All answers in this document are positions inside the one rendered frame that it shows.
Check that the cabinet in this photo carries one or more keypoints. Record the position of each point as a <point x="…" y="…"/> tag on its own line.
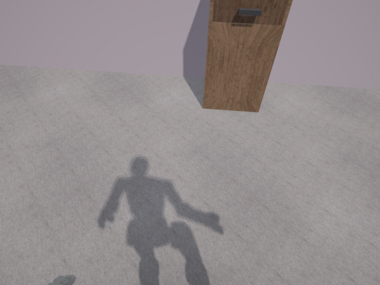
<point x="239" y="61"/>

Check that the handle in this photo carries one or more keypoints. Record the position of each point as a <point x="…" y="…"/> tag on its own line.
<point x="247" y="11"/>

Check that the drawer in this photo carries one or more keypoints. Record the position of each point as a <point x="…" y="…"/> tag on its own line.
<point x="228" y="11"/>

